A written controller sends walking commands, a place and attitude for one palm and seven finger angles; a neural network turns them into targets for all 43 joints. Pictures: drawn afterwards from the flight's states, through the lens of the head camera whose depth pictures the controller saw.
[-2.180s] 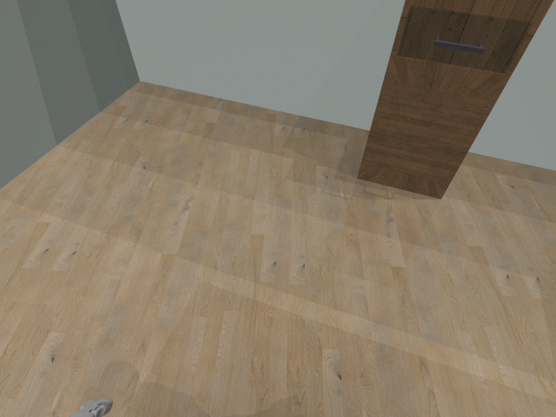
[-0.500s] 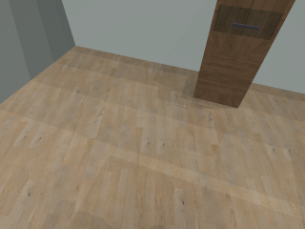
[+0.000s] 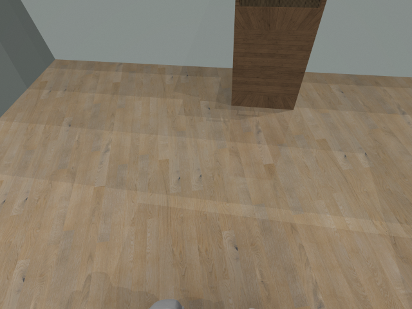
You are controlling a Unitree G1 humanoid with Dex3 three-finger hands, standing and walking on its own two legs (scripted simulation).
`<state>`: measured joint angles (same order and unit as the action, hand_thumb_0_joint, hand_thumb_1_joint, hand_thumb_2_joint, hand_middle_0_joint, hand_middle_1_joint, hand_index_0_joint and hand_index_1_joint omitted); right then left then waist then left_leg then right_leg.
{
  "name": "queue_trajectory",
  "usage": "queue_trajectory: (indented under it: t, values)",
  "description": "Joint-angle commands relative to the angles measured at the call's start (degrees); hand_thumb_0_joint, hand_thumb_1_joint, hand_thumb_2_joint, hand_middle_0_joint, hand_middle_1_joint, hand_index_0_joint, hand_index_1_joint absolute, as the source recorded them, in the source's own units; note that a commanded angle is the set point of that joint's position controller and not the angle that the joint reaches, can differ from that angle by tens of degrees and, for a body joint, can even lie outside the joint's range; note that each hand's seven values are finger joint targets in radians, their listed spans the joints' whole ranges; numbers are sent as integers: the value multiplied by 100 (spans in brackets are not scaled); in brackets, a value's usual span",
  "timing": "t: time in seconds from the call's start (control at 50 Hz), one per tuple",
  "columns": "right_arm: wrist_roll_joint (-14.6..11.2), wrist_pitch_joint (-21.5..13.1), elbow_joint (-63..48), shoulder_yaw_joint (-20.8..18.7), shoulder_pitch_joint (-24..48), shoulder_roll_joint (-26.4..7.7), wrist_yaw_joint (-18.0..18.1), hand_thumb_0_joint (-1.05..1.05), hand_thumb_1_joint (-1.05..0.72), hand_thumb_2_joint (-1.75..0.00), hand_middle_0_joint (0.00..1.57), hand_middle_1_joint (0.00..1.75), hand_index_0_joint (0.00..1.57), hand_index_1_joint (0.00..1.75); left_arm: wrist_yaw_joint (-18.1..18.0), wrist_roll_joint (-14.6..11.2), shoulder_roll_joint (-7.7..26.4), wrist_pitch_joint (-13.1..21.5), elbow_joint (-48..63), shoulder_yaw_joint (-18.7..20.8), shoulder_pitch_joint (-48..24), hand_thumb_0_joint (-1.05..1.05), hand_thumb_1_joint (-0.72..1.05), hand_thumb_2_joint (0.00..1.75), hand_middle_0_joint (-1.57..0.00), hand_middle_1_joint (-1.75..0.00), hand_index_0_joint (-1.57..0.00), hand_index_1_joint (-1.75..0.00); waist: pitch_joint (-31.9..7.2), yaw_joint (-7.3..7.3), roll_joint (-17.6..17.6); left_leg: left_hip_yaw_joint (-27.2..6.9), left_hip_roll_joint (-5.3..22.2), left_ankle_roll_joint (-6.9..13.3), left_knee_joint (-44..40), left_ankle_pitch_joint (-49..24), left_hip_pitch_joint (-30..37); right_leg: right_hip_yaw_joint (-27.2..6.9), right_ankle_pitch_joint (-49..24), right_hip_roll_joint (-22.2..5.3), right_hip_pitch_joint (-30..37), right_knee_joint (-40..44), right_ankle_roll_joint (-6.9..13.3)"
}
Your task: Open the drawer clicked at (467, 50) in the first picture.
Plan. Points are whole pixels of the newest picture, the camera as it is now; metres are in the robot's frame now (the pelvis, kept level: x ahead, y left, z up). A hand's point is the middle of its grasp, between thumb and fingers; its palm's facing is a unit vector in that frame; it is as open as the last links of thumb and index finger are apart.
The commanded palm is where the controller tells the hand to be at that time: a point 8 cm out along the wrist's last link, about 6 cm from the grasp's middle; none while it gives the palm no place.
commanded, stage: walk to a spot facing it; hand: left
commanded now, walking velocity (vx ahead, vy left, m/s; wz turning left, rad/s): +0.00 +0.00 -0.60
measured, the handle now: out of the picture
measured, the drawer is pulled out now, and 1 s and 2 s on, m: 0.00 0.00 0.00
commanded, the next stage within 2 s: turn to face it in 1.98 s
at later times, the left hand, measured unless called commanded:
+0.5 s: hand out of the picture +0.10 +0.25 -0.16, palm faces -0.16 -0.97 -0.20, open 7.4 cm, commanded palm none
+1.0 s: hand (194, 207) +0.39 +0.08 -0.17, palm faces -0.63 -0.78 -0.09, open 7.4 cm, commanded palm none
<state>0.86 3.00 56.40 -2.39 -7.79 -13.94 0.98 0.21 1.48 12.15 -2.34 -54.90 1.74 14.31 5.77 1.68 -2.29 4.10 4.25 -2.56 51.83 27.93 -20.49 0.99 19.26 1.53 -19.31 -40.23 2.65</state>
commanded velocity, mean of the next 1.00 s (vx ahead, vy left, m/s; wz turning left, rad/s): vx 0.30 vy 0.00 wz -0.57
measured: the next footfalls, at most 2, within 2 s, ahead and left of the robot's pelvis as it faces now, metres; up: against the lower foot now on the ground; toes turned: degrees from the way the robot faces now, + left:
left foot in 0.48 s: +0.11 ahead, +0.15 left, +0.00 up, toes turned -15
right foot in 1.06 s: +0.28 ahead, -0.14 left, +0.00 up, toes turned -45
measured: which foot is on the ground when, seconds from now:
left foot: up 0.00-0.46, down 0.48-1.00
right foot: down 0.00-0.48, up 0.50-1.00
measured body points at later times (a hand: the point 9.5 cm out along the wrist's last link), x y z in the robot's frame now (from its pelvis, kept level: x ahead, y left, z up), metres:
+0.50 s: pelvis +0.04 +0.06 +0.02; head +0.06 +0.08 +0.46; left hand +0.11 +0.30 -0.14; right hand +0.10 -0.23 -0.09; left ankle +0.07 +0.16 -0.72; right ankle +0.02 -0.08 -0.71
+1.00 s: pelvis +0.20 +0.01 +0.00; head +0.26 +0.01 +0.45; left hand +0.42 +0.12 -0.16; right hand -0.04 -0.06 -0.11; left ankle +0.07 +0.16 -0.72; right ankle +0.22 -0.12 -0.69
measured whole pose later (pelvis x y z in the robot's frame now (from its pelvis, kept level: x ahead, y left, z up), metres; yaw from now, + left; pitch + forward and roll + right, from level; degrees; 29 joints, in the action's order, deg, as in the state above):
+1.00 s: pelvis +0.20 +0.01 +0.00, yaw -35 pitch +1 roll -3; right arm 1.8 -3.9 63.9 0.0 -32.5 -5.9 2.1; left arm 2.9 2.0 11.0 -2.3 -54.5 3.5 5.8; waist 5.2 -3.7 1.6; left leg 20.1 4.3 -0.5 20.7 28.4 7.5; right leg 9.8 13.5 -0.1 -32.1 -44.9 2.1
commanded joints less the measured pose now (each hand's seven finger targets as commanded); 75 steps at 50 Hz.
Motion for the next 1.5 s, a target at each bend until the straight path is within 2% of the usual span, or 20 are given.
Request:
queue_trajectory:
  t: [0.0, 0.28, 0.42, 0.44, 0.46, 0.48, 0.62, 0.72, 0.9, 0.98, 1.02, 1.04, 1.06, 1.1, 1.2, 1.38, 1.42, 1.44, 1.46, 1.48]
  values:
    - [-28, -144, -574, -242, 324, -710, 16, 0, -90, -90, 20, 30, 20, 30, -144, -47, 1307, 136, 512, 379, 67, 0, 90, 90, -20, -30, -20, -30, -422, -3, 1141, -630, 46, -22, 1568, -403, -1126, -2610, -1766, -1581, 576, 2311, 672]
    - [46, -347, -849, -213, 534, -517, -82, 0, -90, -90, 20, 30, 20, 30, -29, -1, 1067, 371, 306, 423, 777, 0, 90, 90, -20, -30, -20, -30, -649, 202, 1049, -504, -99, -156, -57, -673, -1335, -3089, 369, -1101, 1351, 2755, 882]
    - [-61, -524, -685, -227, -568, -497, -18, 0, -90, -90, 20, 30, 20, 30, 7, -16, 1138, 285, 601, 478, -34, 0, 90, 90, -20, -30, -20, -30, -631, -345, 996, -319, -459, 62, -2584, -1112, 1850, -2697, 707, -450, -898, 2079, 486]
    - [-61, -563, -533, -290, -1106, -811, 58, 0, -90, -90, 20, 30, 20, 30, 39, -36, 892, 281, 696, 418, -122, 0, 90, 90, -20, -30, -20, -30, -829, -601, 227, -732, 113, 146, -3080, -653, 2969, -2236, 998, -59, -1741, 1298, 247]
    - [17, -568, -489, -427, -1496, -1405, 77, 0, -90, -90, 20, 30, 20, 30, 101, -100, 510, 280, 790, 360, -71, 0, 90, 90, -20, -30, -20, -30, -903, -776, -1594, -2672, 1648, 464, -4002, 1142, 3341, -1220, 1472, 604, -2692, -387, -58]
    - [7, -553, -587, -424, -1412, -1551, 71, 0, -90, -90, 20, 30, 20, 30, 110, -44, 653, 318, 955, 419, -412, 0, 90, 90, -20, -30, -20, -30, -348, -728, -1394, -3502, 2546, 864, -4581, 1872, 2272, -683, 1188, 119, -2793, -1389, -252]
    - [-11, -764, -494, -72, -1062, -465, 99, 0, -90, -90, 20, 30, 20, 30, 294, 78, 392, 118, 418, 457, 195, 0, 90, 90, -20, -30, -20, -30, 75, -15, -595, -478, 1020, 84, -4238, -1423, 1313, -335, -1073, -275, -2255, -3173, -456]
    - [-23, -834, -70, 26, -1928, -197, 170, 0, -90, -90, 20, 30, 20, 30, 251, 69, 256, 55, 435, 400, -154, 0, 90, 90, -20, -30, -20, -30, 133, -126, -630, 78, 1069, -210, -3864, -3713, 1947, -172, -1315, -317, -2806, -3417, -469]
    - [93, -799, 548, 14, -2858, -176, 192, 0, -90, -90, 20, 30, 20, 30, 317, 25, 38, 191, 719, 171, -1632, 0, 90, 90, -20, -30, -20, -30, 361, -559, -473, 776, 1327, 516, -3440, -5919, 3016, 917, -610, -252, -2331, -645, -116]
    - [15, -761, 530, -79, -2660, -492, 166, 0, -90, -90, 20, 30, 20, 30, 206, 40, 272, 347, 334, 260, -436, 0, 90, 90, -20, -30, -20, -30, -502, 14, -914, 1219, 1322, 394, -1629, -8458, 2736, 1302, -339, 367, -161, 336, 305]
    - [-98, -754, 326, -50, -2207, -389, 62, 0, -90, -90, 20, 30, 20, 30, 123, 72, 898, 438, -103, 442, 1056, 0, 90, 90, -20, -30, -20, -30, -1309, 806, -359, 1317, 1151, 208, 937, -5584, 493, 238, -1216, -539, 2833, 921, 842]
    - [-168, -789, 87, -14, -2134, 49, 57, 0, -90, -90, 20, 30, 20, 30, 38, -3, 1371, 479, -225, 540, 1612, 0, 90, 90, -20, -30, -20, -30, -1981, 811, 734, 1024, 98, -54, 3001, 205, -1270, -2737, -2112, -2329, 4022, 1303, 1697]
    - [-140, -799, -137, -69, -1622, -58, 89, 0, -90, -90, 20, 30, 20, 30, -25, -143, 1525, 432, -190, 567, 1453, 0, 90, 90, -20, -30, -20, -30, -1918, 768, 544, 83, 53, 105, 3656, 487, -1838, -3441, -2114, -2628, 3828, 1966, 1979]
    - [-51, -740, -139, -103, -1444, -3, 35, 0, -90, -90, 20, 30, 20, 30, -85, -150, 1065, 432, -3, 483, 534, 0, 90, 90, -20, -30, -20, -30, -778, 270, 71, -329, 548, 126, 3372, -643, -1880, -2596, -1076, -2359, 2182, 2425, 1167]
    - [67, -468, -4, -79, -1758, 392, -25, 0, -90, -90, 20, 30, 20, 30, -101, 14, 528, 682, -112, 285, 41, 0, 90, 90, -20, -30, -20, -30, -152, -511, 172, -143, 648, -36, 1530, -921, -919, -796, -2426, -1413, 80, 2537, 920]
    - [65, -675, -537, -70, -125, 83, -221, 0, -90, -90, 20, 30, 20, 30, -71, -32, 737, 680, -263, 315, 641, 0, 90, 90, -20, -30, -20, -30, -375, -17, 1118, 426, 109, 38, -1454, -1772, -540, -761, -3307, -1053, 1324, 1833, 590]
    - [101, -744, -272, -155, -967, -197, -149, 0, -90, -90, 20, 30, 20, 30, -90, -65, 817, 664, -244, 349, 531, 0, 90, 90, -20, -30, -20, -30, -923, -469, 699, 519, -73, 115, -2299, -2115, 916, -622, -3754, -912, 1227, 635, 380]
    - [152, -777, -64, -269, -1748, -658, -88, 0, -90, -90, 20, 30, 20, 30, -73, -112, 682, 660, -176, 346, 553, 0, 90, 90, -20, -30, -20, -30, -1497, -789, 83, -156, 539, 336, -2400, -2649, 2468, -418, -3048, -620, 388, -592, 132]
    - [217, -785, 82, -435, -2364, -1357, -53, 0, -90, -90, 20, 30, 20, 30, -8, -179, 316, 665, -118, 285, 876, 0, 90, 90, -20, -30, -20, -30, -2206, -890, -1472, -2181, 2286, 1017, -2571, -3328, 3891, 200, 234, 88, -1107, -2545, -125]
    - [139, -709, 97, -366, -2415, -1296, -49, 0, -90, -90, 20, 30, 20, 30, -24, -125, 407, 708, -21, 267, 651, 0, 90, 90, -20, -30, -20, -30, -2133, -914, -1326, -2742, 2729, 1340, -3144, -3078, 3659, -202, 1390, 7, -1474, -3559, -64]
